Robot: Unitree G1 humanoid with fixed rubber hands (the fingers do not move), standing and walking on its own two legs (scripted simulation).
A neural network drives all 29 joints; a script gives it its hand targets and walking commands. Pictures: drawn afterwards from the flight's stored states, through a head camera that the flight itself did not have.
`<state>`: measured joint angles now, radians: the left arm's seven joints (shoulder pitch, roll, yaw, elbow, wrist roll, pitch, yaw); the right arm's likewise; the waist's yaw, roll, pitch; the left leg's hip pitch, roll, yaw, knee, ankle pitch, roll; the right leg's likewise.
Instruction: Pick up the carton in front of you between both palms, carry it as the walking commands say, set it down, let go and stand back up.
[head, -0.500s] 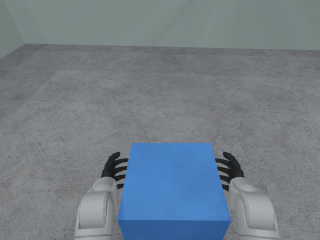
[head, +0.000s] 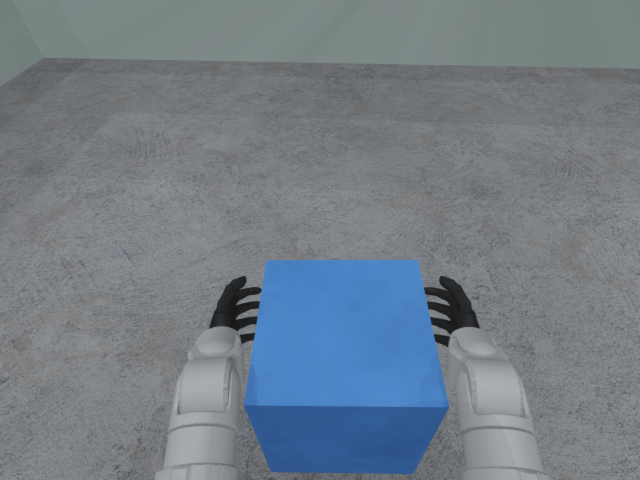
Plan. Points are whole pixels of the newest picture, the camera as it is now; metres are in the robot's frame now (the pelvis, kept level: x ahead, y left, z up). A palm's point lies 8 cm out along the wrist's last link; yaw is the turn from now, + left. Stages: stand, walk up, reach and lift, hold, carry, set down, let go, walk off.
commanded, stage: carry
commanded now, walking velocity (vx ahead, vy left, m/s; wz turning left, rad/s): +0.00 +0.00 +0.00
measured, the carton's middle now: (341, 370) +0.29 +0.00 -0.05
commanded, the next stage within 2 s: hold in 0.78 s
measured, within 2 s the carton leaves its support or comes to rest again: neither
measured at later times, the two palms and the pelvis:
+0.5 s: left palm (216, 337) +0.29 +0.16 +0.04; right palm (453, 336) +0.29 -0.14 +0.04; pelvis +0.00 +0.01 +0.00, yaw +0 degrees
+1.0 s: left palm (191, 355) +0.27 +0.18 +0.05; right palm (434, 337) +0.29 -0.11 +0.04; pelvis -0.01 +0.01 +0.01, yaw +6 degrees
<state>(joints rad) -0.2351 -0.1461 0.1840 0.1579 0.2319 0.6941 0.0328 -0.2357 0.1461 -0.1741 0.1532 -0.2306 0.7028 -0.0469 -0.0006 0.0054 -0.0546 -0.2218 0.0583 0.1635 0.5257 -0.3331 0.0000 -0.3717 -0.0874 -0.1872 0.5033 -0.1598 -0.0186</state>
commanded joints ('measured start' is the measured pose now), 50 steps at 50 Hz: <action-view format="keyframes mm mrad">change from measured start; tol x4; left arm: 1 -404 -882 -565 -44 -237 1 -238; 39 -453 -902 -558 -31 -241 3 -246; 40 -373 -922 -514 3 -225 -5 -257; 42 -367 -891 -493 -25 -186 -34 -244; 50 -473 -904 -498 36 -199 -46 -255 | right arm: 1 -410 888 572 -47 243 -2 243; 39 -449 912 556 -31 243 -2 255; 40 -348 911 538 -58 240 1 261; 45 -414 878 547 -94 225 -29 260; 50 -439 900 522 -21 205 -32 266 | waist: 1 2 -9 -299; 39 2 -1 -275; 40 -4 88 -174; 41 -2 70 -217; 50 -5 27 -157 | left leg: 1 11 99 -89 -77 226 13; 39 -4 98 -95 -93 233 26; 40 -19 -105 -270 -185 508 22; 42 82 -107 -267 -171 558 13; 43 63 -108 -269 -178 562 5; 44 107 -113 -272 -198 512 9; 46 159 -118 -268 -196 539 4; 48 155 -121 -262 -221 414 1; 50 122 -122 -260 -222 377 -5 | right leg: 1 210 -92 104 -23 244 -1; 39 192 -89 92 -25 184 17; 40 493 196 221 -54 329 -16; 43 511 186 256 -92 369 0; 46 444 202 244 -107 338 23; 50 448 211 237 -131 199 17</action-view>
